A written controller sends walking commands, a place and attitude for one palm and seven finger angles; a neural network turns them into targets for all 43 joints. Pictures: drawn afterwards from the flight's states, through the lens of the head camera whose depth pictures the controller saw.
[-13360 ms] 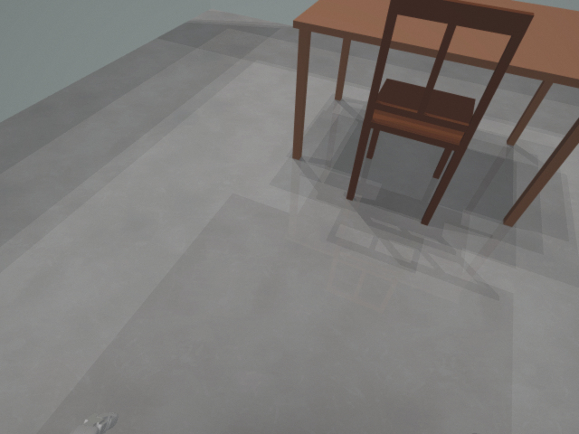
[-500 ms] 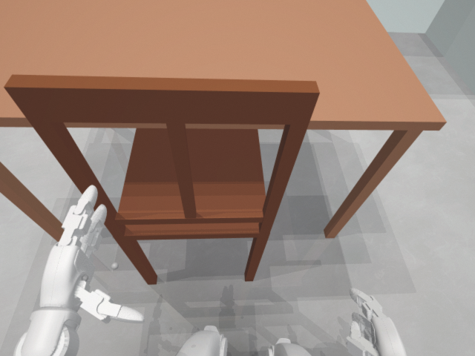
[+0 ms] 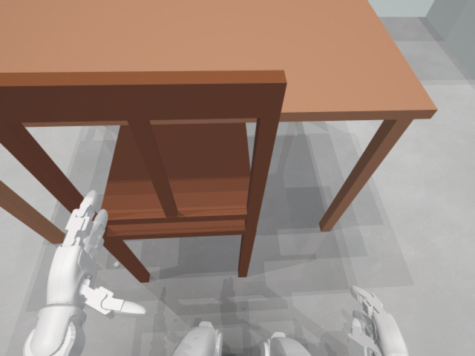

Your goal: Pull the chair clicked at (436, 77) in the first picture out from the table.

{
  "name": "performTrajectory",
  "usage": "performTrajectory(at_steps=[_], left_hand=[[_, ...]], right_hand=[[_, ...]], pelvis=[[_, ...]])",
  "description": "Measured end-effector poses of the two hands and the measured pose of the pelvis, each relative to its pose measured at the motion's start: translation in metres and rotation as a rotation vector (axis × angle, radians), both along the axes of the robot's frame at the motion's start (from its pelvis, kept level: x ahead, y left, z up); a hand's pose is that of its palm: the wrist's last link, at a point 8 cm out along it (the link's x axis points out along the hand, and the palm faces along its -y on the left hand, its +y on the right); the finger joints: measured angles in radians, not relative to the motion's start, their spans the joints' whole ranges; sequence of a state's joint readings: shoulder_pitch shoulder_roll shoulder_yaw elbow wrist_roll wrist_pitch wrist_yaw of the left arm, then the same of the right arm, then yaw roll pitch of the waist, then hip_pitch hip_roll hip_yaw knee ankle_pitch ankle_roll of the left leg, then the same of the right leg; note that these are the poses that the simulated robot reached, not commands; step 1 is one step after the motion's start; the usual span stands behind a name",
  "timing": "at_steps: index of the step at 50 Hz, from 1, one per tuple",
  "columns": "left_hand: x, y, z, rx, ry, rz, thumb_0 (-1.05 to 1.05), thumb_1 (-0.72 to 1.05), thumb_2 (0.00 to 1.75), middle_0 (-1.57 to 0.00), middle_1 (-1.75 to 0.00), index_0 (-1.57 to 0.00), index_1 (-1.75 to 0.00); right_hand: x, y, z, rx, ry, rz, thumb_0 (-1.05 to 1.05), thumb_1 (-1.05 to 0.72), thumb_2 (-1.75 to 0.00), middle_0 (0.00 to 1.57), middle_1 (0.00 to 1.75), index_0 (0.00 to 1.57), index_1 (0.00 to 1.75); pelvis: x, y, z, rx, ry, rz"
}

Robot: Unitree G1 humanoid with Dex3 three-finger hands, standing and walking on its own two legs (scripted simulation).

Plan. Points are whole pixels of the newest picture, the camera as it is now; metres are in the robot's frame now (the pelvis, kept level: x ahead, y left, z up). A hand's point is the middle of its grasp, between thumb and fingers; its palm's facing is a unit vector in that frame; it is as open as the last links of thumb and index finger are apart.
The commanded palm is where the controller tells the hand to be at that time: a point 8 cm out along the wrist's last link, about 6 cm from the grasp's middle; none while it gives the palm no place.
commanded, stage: aim the fingers beside a spindle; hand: left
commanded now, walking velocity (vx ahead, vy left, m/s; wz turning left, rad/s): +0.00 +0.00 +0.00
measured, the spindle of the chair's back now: (158, 176) +0.42 +0.17 +0.01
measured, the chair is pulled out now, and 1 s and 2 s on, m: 0.00 0.00 0.00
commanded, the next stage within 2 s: none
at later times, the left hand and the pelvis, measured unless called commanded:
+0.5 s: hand (140, 254) +0.27 +0.17 +0.02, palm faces +0.09 -0.99 -0.04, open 16.9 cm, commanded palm +0.24 +0.23 +0.02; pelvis +0.00 -0.01 -0.01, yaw +0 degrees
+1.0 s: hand (172, 260) +0.28 +0.13 -0.02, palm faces +0.03 -1.00 +0.02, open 16.9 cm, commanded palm +0.26 +0.19 +0.00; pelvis -0.01 +0.01 -0.03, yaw +0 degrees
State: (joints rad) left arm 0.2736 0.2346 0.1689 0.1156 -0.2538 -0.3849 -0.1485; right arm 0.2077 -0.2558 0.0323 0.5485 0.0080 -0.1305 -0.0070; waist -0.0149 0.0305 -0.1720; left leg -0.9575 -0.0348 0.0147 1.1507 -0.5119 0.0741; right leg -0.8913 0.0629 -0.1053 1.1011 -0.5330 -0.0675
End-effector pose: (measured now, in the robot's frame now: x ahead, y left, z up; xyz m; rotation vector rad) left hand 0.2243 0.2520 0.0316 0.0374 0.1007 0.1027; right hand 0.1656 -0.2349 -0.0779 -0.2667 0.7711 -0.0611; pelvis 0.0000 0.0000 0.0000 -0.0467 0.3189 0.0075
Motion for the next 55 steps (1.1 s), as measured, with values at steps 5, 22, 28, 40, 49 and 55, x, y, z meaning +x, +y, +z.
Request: performTrajectory(at_steps=[5, 22, 28, 40, 49, 55], left_hand=[[-0.003, -0.009, -0.004, 0.004, -0.009, -0.003, -0.01, -0.5, 0.3, -0.06, -0.08, -0.06, -0.08], [0.015, -0.033, -0.015, -0.017, -0.031, -0.036, -0.01, -0.5, 0.3, -0.06, -0.08, -0.06, -0.08], [0.021, -0.025, -0.009, 0.004, -0.097, 0.004, -0.01, -0.5, 0.3, -0.06, -0.09, -0.06, -0.08], [0.024, -0.054, -0.022, -0.038, -0.092, -0.055, -0.01, -0.5, 0.3, -0.06, -0.08, -0.06, -0.08], [0.03, -0.065, -0.049, -0.06, -0.007, -0.056, -0.01, -0.5, 0.3, -0.05, -0.08, -0.06, -0.08], [0.029, -0.073, -0.035, -0.033, -0.066, -0.058, -0.01, -0.5, 0.3, -0.06, -0.09, -0.06, -0.08]], right_hand=[[0.002, -0.009, -0.005, -0.012, 0.003, -0.001, 0.01, -0.91, -0.9, 0.21, 0.3, 0.21, 0.3], [-0.004, -0.016, -0.019, -0.002, 0.02, -0.016, 0.01, -0.91, -0.9, 0.21, 0.3, 0.21, 0.3], [-0.009, -0.012, -0.024, 0.007, 0.044, -0.008, 0.01, -0.91, -0.9, 0.21, 0.3, 0.21, 0.3], [-0.01, 0.002, -0.028, -0.003, 0.055, -0.002, 0.01, -0.91, -0.9, 0.21, 0.3, 0.21, 0.3], [-0.008, 0.018, -0.038, 0.032, 0.079, 0.022, 0.01, -0.91, -0.9, 0.21, 0.3, 0.21, 0.3], [-0.008, 0.022, -0.038, 0.03, 0.088, 0.011, 0.01, -0.91, -0.9, 0.21, 0.3, 0.21, 0.3]], pelvis=[[0.0, -0.007, -0.004, 0.002, 0.004, 0.001], [-0.003, -0.013, -0.013, 0.008, 0.027, -0.008], [-0.004, -0.01, -0.016, 0.008, 0.038, -0.008], [-0.007, 0.004, -0.022, -0.003, 0.051, -0.009], [-0.01, 0.011, -0.029, -0.009, 0.066, -0.003], [-0.009, 0.012, -0.029, -0.009, 0.063, -0.01]])
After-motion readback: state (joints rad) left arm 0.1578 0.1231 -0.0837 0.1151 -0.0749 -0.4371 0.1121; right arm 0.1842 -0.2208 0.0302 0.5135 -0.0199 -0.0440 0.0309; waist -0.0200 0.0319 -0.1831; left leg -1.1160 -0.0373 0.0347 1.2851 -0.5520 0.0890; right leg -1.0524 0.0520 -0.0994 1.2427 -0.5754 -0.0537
